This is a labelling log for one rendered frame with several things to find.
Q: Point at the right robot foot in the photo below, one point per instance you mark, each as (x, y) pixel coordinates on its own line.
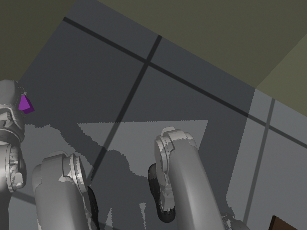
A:
(164, 216)

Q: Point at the left robot arm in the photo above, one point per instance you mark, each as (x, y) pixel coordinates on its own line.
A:
(13, 172)

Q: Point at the left robot foot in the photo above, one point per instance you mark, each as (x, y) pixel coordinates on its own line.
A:
(94, 208)

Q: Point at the left robot hand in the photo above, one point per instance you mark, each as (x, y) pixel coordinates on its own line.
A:
(11, 92)

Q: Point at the small box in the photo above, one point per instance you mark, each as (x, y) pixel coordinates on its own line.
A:
(25, 105)

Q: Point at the right robot hand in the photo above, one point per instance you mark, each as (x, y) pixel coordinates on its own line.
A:
(232, 223)

